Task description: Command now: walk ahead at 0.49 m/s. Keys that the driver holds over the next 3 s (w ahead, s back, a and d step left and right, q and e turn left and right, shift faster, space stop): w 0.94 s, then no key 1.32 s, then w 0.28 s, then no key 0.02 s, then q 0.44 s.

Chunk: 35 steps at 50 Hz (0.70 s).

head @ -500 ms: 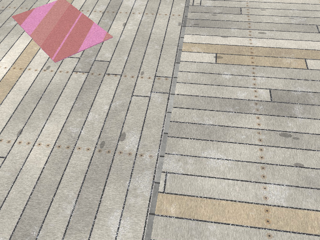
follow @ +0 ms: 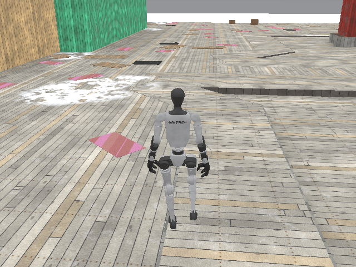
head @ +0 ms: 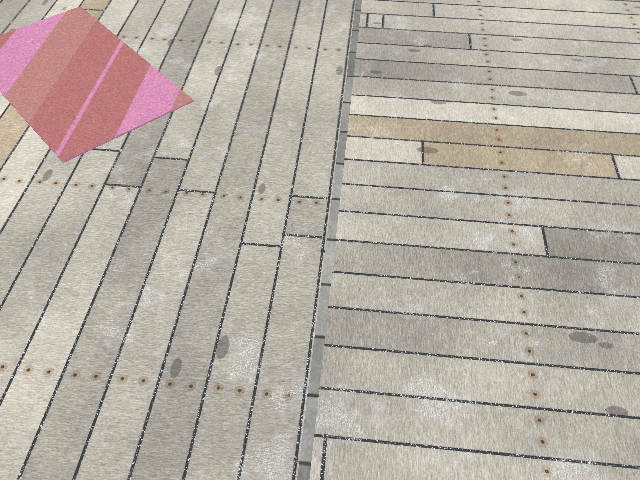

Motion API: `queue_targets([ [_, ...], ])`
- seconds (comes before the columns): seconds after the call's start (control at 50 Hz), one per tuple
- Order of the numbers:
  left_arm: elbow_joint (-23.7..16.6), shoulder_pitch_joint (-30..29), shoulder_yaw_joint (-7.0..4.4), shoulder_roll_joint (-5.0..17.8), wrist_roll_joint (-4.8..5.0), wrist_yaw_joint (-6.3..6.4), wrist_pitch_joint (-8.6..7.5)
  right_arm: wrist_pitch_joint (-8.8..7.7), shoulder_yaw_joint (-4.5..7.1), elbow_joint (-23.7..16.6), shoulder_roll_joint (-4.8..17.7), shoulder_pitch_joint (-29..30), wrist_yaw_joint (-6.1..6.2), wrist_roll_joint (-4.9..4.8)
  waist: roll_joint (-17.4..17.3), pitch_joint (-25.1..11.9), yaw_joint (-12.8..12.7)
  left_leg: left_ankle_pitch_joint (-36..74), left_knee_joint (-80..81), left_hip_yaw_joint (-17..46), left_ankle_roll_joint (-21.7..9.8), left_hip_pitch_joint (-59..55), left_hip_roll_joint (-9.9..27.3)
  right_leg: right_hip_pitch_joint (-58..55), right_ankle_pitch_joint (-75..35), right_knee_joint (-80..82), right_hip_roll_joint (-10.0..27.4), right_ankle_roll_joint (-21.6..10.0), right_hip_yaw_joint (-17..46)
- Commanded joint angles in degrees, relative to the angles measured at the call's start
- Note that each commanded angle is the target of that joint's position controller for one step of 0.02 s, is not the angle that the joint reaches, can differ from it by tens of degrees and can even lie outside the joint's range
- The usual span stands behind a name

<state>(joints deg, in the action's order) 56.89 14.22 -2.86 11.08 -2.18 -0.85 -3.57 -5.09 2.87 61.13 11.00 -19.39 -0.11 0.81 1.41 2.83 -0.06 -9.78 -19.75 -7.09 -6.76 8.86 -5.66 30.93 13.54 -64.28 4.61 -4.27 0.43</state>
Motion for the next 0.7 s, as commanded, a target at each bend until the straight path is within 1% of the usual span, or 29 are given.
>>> queue_targets([
  [0.02,-2.21,1.44,-0.29,1.82,-0.02,-0.51,1.14,-1.26,0.08,-1.89,4.52,-2.58,0.13,0.03,-3.19,3.48,-1.78,7.05,14.15,14.44,-6.14,2.63,16.47,5.09,-5.43,4.44,2.35,1.54,-0.69],
  [0.06,-4.01,-4.19,-0.27,2.19,0.34,-0.63,1.21,-1.16,-0.18,-1.59,4.43,-5.30,0.15,-0.13,-3.14,3.97,-0.27,9.81,14.48,13.04,-5.28,-0.15,15.53,7.87,-9.47,10.53,2.31,2.33,-1.78],
  [0.08,-4.29,-5.65,-0.28,2.18,0.55,-0.76,1.32,-1.09,-0.34,-1.52,4.24,-6.46,0.20,-0.21,-2.87,3.23,0.23,11.43,14.17,11.96,-4.31,-2.14,14.66,8.46,-11.37,12.64,1.67,2.45,-2.38],
  [0.1,-5.28,-7.85,0.09,1.43,0.67,-0.86,1.18,-1.18,-0.43,-1.29,4.66,-7.94,0.22,-0.22,-3.91,3.81,0.81,15.81,13.58,11.36,-4.03,-2.40,15.21,7.86,-12.51,16.46,1.67,2.57,-2.74],
  [0.14,-6.61,-12.49,0.45,1.09,0.98,-0.88,1.00,-1.25,-0.65,-0.51,4.16,-10.50,0.37,-0.22,-4.39,4.13,2.24,19.23,13.06,10.16,-3.42,-5.12,14.83,7.17,-14.63,21.69,0.45,2.53,-4.18],
  [0.2,-8.10,-17.13,0.58,1.49,1.10,-0.98,0.74,-1.11,-0.75,0.44,4.45,-13.57,0.90,0.23,-4.91,4.01,3.74,23.85,11.18,9.76,-3.73,-11.90,15.86,7.77,-13.92,26.89,-1.18,1.63,-5.31],
  [0.22,-8.49,-18.52,0.58,1.65,1.04,-1.00,0.58,-1.00,-0.86,0.88,4.12,-14.68,1.07,0.36,-4.30,4.04,4.24,26.97,10.07,9.41,-3.67,-14.76,15.86,8.50,-12.57,27.94,-2.05,1.09,-6.00],
  [0.24,-9.19,-19.01,0.63,1.54,1.16,-0.94,0.37,-0.93,-0.60,0.96,5.34,-14.47,1.24,0.72,-6.07,4.14,3.88,28.11,8.96,9.92,-4.28,-15.85,17.41,7.67,-10.97,29.31,-1.96,0.48,-5.53],
  [0.26,-9.42,-18.99,0.47,2.14,1.17,-0.86,0.15,-0.89,-0.49,1.05,5.52,-13.77,1.42,0.87,-5.95,4.14,3.16,31.23,7.71,9.67,-4.39,-17.01,18.01,6.45,-9.09,30.32,-2.34,-0.31,-5.46],
  [0.28,-9.25,-17.60,0.26,2.56,1.15,-0.68,-0.09,-0.91,-0.43,0.96,5.77,-12.64,1.54,0.90,-5.83,3.44,1.90,37.48,5.31,8.79,-3.99,-17.36,18.16,3.15,-6.66,31.91,-3.57,-1.35,-6.09],
  [0.3,-8.32,-14.38,-0.12,3.19,1.15,-0.33,-0.34,-0.88,-0.26,0.87,6.34,-11.64,1.62,0.96,-6.21,1.78,0.36,45.38,1.36,7.97,-3.36,-17.20,18.02,-2.11,-4.10,32.90,-5.45,-2.40,-7.03],
  [0.32,-6.31,-7.90,-0.77,4.24,1.12,0.12,-0.69,-0.78,-0.09,0.91,6.99,-10.96,1.61,0.91,-6.24,-1.48,-2.39,50.77,-5.80,7.37,-2.73,-16.62,17.57,-9.82,-3.33,34.85,-7.28,-3.67,-7.46],
  [0.34,-2.94,2.32,-1.66,5.72,0.61,0.69,-1.24,-0.64,-0.08,0.54,7.19,-9.48,1.46,0.49,-4.88,-6.57,-6.85,47.26,-16.82,5.49,-1.59,-11.69,15.66,-22.78,-6.51,38.23,-7.10,-5.34,-6.82],
  [0.36,-0.86,12.88,-3.06,10.43,-0.99,1.39,-1.63,-0.83,-0.68,-1.49,5.47,-8.84,1.19,-0.22,-0.57,-13.85,-10.23,27.79,-33.56,3.89,-0.62,1.04,13.13,-38.61,-1.29,38.49,4.99,-8.57,6.24],
  [0.38,-0.68,14.62,-4.14,14.76,-1.37,1.05,-1.26,-0.71,-1.46,-2.01,-0.17,-16.09,0.41,-2.51,12.25,-20.20,-6.46,-18.31,-55.37,2.12,1.81,22.23,1.60,-52.45,1.46,44.80,21.18,-17.51,35.39],
  [0.4,-1.08,10.10,-3.68,11.87,0.82,0.53,-0.54,-0.46,0.20,-1.92,5.89,-11.16,0.64,-0.96,2.76,-16.32,-5.86,-17.13,-59.07,9.99,0.71,27.18,3.92,-47.37,4.62,48.28,17.98,-15.78,36.43],
  [0.42,-1.96,3.79,-2.71,8.81,1.45,0.30,-0.70,-0.72,0.41,-4.03,5.72,-5.64,0.45,-0.60,1.60,-7.83,-3.61,-11.31,-56.77,10.13,0.49,28.89,6.68,-38.84,2.60,49.73,16.07,-13.48,26.68],
  [0.44,-1.76,2.01,-1.72,5.32,1.16,-0.13,-1.41,-0.97,0.53,-4.48,5.20,-2.64,0.47,-0.02,-2.06,-2.59,-2.32,-7.88,-53.23,10.49,0.47,25.99,8.44,-30.92,-10.58,50.72,12.95,-10.49,20.13],
  [0.46,-1.18,1.11,-1.35,4.07,1.21,0.25,-1.66,-0.29,0.39,-4.32,3.23,-3.43,0.18,0.48,-0.13,-2.76,-0.12,-6.78,-50.86,9.77,1.08,24.19,9.45,-28.06,-9.76,51.94,11.07,-9.61,16.08],
  [0.48,-0.55,1.20,-0.75,2.31,1.47,0.55,-1.88,0.63,0.19,-3.99,2.33,-4.89,-0.25,1.25,0.13,-2.23,1.37,-6.02,-48.70,9.55,1.78,21.30,10.47,-24.09,-9.65,53.86,9.15,-8.43,13.01],
  [0.5,0.20,2.52,-0.61,2.49,1.39,0.72,-2.31,1.28,0.28,-4.12,1.80,-4.86,-0.62,1.48,1.30,-1.90,1.76,-5.92,-47.40,9.06,2.32,20.04,10.35,-22.57,-12.18,54.36,8.66,-8.60,11.86],
  [0.52,1.05,4.25,-0.56,2.83,1.41,0.81,-2.70,1.76,0.32,-4.52,1.66,-4.02,-0.86,1.50,0.75,-1.21,2.16,-5.67,-46.39,8.54,2.87,20.69,10.45,-22.24,-15.49,54.72,8.02,-8.63,10.25],
  [0.54,1.50,5.52,-0.70,3.90,1.60,0.93,-2.98,2.15,0.41,-5.20,1.70,-2.22,-1.06,1.56,0.47,-0.47,2.38,-4.59,-44.62,8.04,3.35,22.11,10.85,-22.17,-16.49,55.31,7.47,-8.44,8.42],
  [0.56,1.85,6.41,-0.85,4.92,1.59,1.00,-3.05,2.48,0.37,-6.12,1.80,0.14,-1.23,1.59,0.95,0.24,2.26,-2.56,-42.77,7.31,3.88,23.88,11.34,-21.90,-15.50,56.38,6.96,-8.26,7.39],
  [0.6,2.24,8.61,-0.65,5.13,1.57,0.93,-2.98,2.80,0.39,-8.18,2.58,5.90,-1.45,1.43,1.18,1.80,1.18,1.87,-38.18,6.28,4.74,27.51,12.11,-22.68,-16.36,57.73,6.10,-7.79,5.90],
  [0.62,2.49,9.93,-0.42,4.69,1.61,0.86,-2.92,2.83,0.36,-9.02,2.84,8.48,-1.51,1.24,1.02,2.33,0.57,3.80,-35.67,5.62,5.00,28.84,12.04,-23.78,-18.99,57.73,5.39,-7.25,4.82],
  [0.64,2.54,10.65,-0.35,4.98,1.57,0.83,-2.87,2.81,0.15,-9.94,2.57,10.77,-1.55,0.96,1.73,2.37,0.14,5.59,-32.09,5.30,5.31,28.94,12.08,-24.13,-19.15,57.93,5.30,-7.14,4.35],
  [0.7,3.21,13.83,-0.04,4.86,1.56,0.92,-2.90,2.65,-0.39,-11.86,2.19,17.11,-1.62,0.42,1.93,3.01,-1.74,9.70,-23.35,3.57,5.31,27.91,10.78,-26.80,-22.83,57.82,4.75,-6.20,2.60],
])
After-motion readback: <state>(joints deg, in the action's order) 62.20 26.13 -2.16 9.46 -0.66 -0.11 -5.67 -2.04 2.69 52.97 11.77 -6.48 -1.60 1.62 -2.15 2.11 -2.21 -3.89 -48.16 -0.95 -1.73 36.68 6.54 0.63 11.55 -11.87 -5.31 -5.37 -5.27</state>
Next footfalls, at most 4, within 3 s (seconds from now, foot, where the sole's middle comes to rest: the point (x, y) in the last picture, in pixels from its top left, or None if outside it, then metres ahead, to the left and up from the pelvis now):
0.34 right None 0.37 -0.11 -0.78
0.92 left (301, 402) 0.67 0.07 -0.78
1.38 right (376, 361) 0.77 -0.10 -0.78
2.62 right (395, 318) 0.89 -0.16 -0.78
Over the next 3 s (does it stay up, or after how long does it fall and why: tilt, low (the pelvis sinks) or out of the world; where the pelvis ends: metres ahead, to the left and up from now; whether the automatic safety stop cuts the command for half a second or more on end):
stays up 0.85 -0.07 0.00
